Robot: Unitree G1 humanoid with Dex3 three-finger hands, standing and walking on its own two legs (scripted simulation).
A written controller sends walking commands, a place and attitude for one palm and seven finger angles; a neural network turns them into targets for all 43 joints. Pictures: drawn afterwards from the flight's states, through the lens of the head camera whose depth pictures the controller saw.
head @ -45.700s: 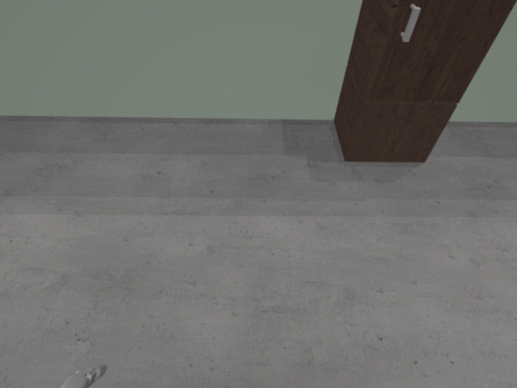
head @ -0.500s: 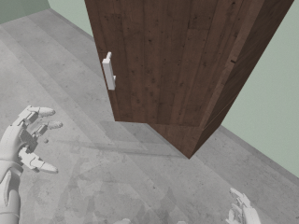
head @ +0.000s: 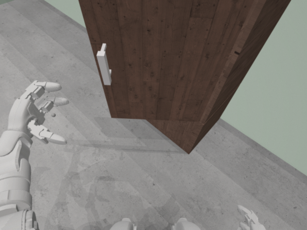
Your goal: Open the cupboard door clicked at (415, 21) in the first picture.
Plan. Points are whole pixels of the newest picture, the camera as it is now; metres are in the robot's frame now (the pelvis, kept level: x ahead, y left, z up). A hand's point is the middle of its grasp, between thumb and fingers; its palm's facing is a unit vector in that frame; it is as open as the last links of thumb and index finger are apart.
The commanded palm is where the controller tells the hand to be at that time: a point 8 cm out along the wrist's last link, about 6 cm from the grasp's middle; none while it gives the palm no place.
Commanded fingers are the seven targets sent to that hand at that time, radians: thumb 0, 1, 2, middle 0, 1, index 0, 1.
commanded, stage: move the hooked fingers beside the handle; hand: left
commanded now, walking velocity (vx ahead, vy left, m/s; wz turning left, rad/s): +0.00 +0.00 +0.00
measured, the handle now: (105, 64) +0.58 +0.17 +0.06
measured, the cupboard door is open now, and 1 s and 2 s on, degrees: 41 41 41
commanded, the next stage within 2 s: none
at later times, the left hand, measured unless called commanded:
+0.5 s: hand (65, 93) +0.44 +0.25 +0.08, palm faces -0.02 -1.00 -0.01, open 14.0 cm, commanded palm +0.42 +0.30 +0.07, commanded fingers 0.00 -0.50 0.30 -0.30 -1.20 -0.30 -1.20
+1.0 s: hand (78, 74) +0.52 +0.24 +0.08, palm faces -0.01 -1.00 -0.01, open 14.0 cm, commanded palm +0.51 +0.29 +0.06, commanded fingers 0.00 -0.50 0.30 -0.30 -1.20 -0.30 -1.20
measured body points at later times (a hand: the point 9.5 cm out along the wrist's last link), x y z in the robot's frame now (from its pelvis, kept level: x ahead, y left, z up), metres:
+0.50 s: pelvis +0.00 +0.00 -0.01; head +0.10 +0.02 +0.43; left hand +0.44 +0.31 +0.08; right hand +0.06 -0.27 -0.11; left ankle +0.00 +0.09 -0.69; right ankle +0.02 -0.12 -0.69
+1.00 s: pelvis +0.00 +0.00 -0.02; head +0.15 +0.02 +0.41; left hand +0.51 +0.29 +0.08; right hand -0.01 -0.28 -0.12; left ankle +0.00 +0.09 -0.69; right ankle +0.02 -0.12 -0.69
